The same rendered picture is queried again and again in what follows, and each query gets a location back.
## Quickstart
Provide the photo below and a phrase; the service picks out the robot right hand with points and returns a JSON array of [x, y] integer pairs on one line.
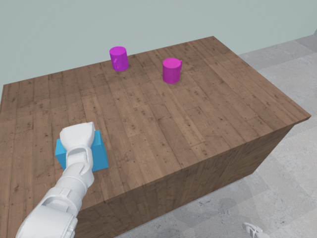
[[254, 231]]

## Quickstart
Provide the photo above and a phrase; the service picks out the left robot upper arm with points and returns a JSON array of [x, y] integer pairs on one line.
[[47, 222]]

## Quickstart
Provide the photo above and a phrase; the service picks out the sponge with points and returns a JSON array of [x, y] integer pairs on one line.
[[98, 153]]

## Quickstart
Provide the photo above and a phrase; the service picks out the left robot forearm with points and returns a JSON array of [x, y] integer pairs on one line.
[[72, 186]]

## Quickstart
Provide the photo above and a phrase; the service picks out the robot left hand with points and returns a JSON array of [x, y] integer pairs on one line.
[[79, 134]]

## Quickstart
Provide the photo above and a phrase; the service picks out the table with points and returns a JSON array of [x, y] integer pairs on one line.
[[166, 144]]

